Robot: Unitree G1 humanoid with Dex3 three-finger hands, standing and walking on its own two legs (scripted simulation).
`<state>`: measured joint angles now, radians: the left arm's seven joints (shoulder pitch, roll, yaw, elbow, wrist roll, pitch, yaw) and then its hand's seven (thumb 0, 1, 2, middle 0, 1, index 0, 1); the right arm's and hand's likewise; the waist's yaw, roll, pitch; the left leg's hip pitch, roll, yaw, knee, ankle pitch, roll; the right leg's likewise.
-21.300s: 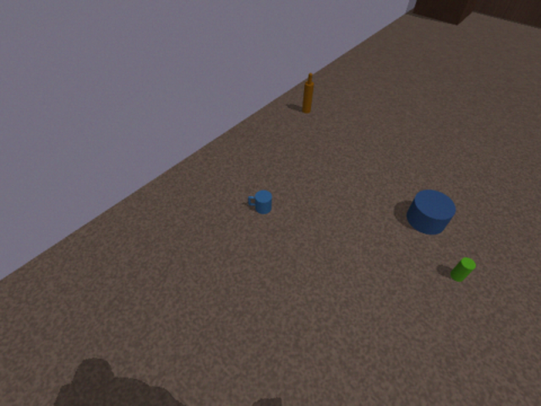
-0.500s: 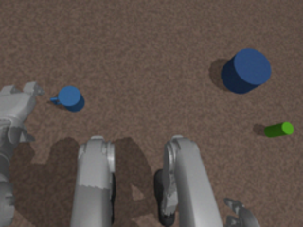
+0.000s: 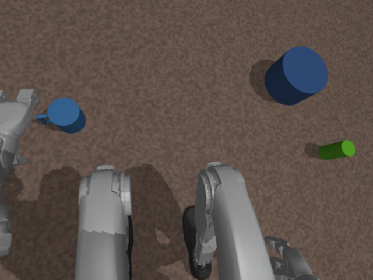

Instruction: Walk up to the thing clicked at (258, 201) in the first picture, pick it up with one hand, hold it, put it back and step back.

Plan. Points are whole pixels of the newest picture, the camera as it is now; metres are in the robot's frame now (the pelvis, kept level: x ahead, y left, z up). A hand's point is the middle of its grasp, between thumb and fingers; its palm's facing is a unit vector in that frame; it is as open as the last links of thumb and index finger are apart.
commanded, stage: rise first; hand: left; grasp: from above
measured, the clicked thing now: (61, 117) +0.48 +0.31 -0.31
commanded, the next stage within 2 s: none
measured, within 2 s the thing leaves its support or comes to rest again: neither
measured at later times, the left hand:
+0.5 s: hand (28, 131) +0.41 +0.34 -0.19, palm faces -0.46 -0.10 -0.88, open 13.9 cm
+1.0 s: hand (32, 124) +0.42 +0.33 -0.19, palm faces -0.46 -0.09 -0.89, open 13.9 cm
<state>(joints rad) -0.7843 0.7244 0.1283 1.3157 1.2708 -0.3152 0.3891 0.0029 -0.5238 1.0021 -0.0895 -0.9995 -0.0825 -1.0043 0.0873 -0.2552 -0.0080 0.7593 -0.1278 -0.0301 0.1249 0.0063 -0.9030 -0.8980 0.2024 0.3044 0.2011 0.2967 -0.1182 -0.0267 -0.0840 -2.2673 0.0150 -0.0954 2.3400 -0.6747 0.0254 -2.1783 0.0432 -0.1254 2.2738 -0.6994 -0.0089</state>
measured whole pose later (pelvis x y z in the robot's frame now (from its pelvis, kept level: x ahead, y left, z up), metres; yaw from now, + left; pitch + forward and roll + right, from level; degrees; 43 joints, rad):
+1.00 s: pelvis +0.00 +0.00 -0.02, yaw -2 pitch +34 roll -9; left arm -0.88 0.78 0.14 1.42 1.26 -0.29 0.41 0.00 -0.51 0.99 -0.10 -1.05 -0.10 -1.05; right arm 0.09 -0.26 0.05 0.76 -0.15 -0.04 0.13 0.01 -0.91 -0.90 0.20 0.30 0.20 0.30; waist -0.17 -0.03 -0.04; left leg -2.32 0.02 -0.12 2.41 -0.69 0.02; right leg -2.23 0.05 -0.15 2.33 -0.70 -0.01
